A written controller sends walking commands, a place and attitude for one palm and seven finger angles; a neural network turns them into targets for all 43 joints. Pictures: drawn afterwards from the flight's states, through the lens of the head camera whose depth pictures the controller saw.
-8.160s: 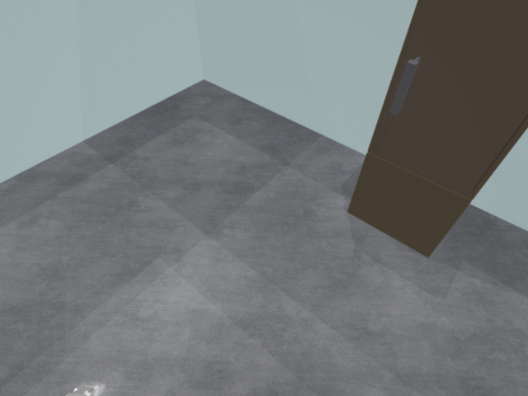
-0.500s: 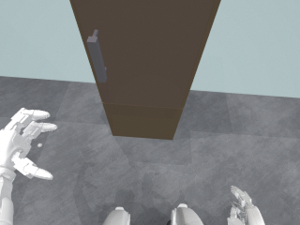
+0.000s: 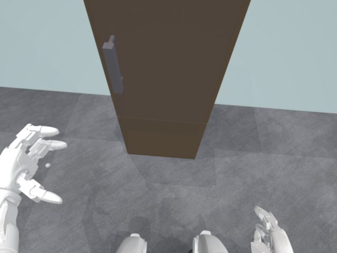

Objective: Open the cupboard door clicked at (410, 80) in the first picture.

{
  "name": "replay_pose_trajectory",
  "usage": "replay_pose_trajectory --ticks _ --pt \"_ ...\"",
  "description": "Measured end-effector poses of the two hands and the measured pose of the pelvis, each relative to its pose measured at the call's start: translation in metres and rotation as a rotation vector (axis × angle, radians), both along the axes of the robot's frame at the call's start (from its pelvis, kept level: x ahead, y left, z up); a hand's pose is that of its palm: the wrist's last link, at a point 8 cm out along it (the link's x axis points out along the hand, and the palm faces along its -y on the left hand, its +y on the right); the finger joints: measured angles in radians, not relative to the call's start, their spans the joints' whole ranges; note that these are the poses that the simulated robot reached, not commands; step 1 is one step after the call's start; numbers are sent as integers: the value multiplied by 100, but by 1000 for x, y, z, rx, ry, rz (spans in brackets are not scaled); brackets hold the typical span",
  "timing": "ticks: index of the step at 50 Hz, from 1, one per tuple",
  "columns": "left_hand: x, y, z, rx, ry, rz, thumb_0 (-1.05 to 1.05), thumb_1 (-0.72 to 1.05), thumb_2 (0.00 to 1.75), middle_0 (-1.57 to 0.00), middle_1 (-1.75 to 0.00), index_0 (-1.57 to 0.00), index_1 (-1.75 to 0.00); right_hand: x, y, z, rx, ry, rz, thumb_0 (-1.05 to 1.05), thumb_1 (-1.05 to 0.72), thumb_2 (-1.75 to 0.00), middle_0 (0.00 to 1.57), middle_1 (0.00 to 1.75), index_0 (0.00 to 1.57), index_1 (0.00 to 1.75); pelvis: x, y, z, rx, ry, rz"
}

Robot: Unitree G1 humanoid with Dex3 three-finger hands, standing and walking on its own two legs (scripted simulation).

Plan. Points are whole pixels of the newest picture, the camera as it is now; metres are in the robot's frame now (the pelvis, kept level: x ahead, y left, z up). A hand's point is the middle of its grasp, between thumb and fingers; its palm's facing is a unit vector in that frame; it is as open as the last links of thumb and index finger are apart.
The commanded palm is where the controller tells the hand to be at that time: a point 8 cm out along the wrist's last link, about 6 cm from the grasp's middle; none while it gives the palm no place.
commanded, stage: move the hooked fingers beside the handle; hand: left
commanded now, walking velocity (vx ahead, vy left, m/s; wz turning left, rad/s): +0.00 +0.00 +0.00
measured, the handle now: (115, 65) +0.62 +0.20 +0.04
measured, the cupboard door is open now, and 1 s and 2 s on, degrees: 0 0 0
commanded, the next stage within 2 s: none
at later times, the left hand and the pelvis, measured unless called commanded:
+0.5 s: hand (60, 131) +0.37 +0.28 +0.04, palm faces -0.01 -1.00 -0.02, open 14.0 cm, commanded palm +0.36 +0.32 +0.05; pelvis +0.00 +0.00 -0.01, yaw -1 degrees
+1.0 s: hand (75, 105) +0.45 +0.26 +0.05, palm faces -0.03 -1.00 -0.03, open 14.0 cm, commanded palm +0.44 +0.31 +0.04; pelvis -0.01 +0.01 -0.01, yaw -2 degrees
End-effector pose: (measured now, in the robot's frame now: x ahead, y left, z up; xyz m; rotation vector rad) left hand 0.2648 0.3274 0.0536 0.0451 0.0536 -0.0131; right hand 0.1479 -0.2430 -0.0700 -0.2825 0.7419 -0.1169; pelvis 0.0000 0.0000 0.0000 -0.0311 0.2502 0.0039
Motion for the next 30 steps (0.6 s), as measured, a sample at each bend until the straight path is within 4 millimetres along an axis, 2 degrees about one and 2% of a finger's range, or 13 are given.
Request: replay_pose_trajectory --ticks 5,12,30 --pt "8 6 -4 -14 0 15 -1 -50 30 -30 -120 -30 -120 1 1 -3 -14 4 12 2 -90 -90 21 30 20 30 -3 1 -2 -3 5 6" --pt "39 3 -5 -23 -17 -20 -2 -50 30 -30 -120 -30 -120 -9 -3 -8 -38 42 -9 1 -90 -90 21 30 20 30 -6 2 -6 -5 22 4" --pt "108 5 -9 -26 -10 -16 -2 -49 30 -30 -120 -30 -120 -71 -19 -25 -62 275 -114 1 -90 -90 21 30 20 30 -4 5 -10 -5 81 -18"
